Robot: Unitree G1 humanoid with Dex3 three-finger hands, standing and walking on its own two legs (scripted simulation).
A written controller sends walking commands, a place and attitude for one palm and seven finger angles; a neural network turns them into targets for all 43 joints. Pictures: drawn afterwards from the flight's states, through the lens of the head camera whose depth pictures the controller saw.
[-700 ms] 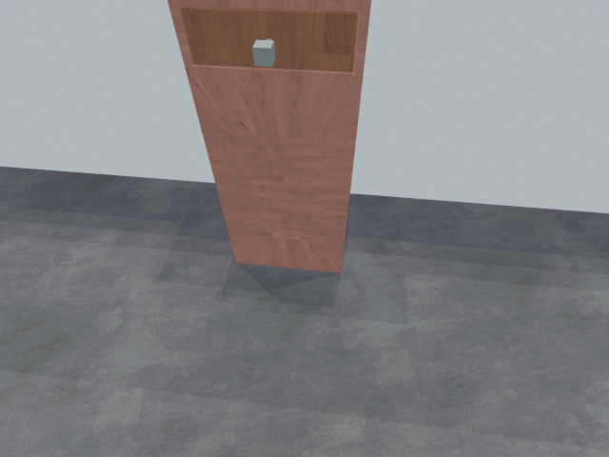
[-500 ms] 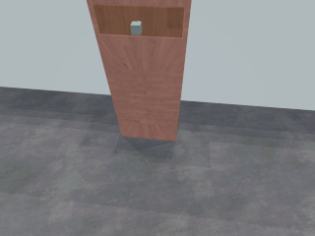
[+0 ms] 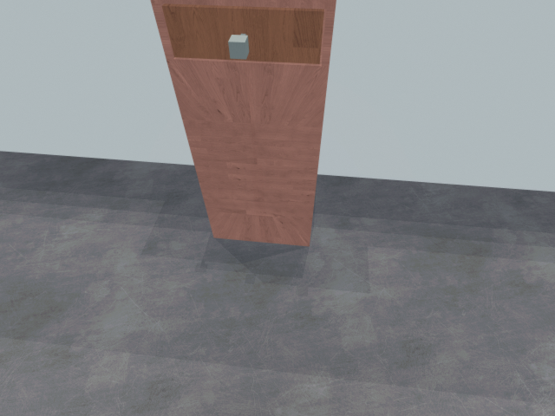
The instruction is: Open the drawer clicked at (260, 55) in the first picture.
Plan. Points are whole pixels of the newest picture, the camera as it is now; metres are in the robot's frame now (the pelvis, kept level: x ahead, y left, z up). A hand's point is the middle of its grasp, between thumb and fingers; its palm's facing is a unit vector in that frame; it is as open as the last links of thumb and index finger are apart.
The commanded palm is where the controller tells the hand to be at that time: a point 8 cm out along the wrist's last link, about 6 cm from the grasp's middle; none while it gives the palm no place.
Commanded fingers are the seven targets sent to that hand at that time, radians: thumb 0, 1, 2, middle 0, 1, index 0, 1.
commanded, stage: look at it before walking up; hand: left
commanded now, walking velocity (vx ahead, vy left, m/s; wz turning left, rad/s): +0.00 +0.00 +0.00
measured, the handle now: (240, 43) +0.89 +0.13 +0.12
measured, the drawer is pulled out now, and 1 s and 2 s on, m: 0.00 0.00 0.00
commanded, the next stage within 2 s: take the last steps up to it in 0.14 s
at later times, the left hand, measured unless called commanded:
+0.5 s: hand out of the picture +0.02 +0.19 -0.19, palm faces +0.04 -0.98 -0.21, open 7.3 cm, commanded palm none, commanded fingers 0.00 0.90 0.90 -0.20 -0.30 -0.20 -0.30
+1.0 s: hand (213, 347) +0.27 +0.14 -0.18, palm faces -0.03 -0.97 -0.26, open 7.3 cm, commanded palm none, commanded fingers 0.00 0.90 0.90 -0.20 -0.30 -0.20 -0.30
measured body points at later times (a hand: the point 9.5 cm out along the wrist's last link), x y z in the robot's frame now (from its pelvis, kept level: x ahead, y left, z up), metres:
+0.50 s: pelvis +0.03 +0.00 -0.01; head +0.03 +0.00 +0.44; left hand +0.02 +0.24 -0.17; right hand +0.03 -0.24 -0.17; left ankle +0.03 +0.13 -0.74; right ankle -0.04 -0.08 -0.75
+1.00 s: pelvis +0.18 -0.05 -0.03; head +0.23 -0.08 +0.42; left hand +0.27 +0.19 -0.16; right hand +0.04 -0.24 -0.18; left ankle +0.05 +0.10 -0.69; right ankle +0.24 -0.15 -0.75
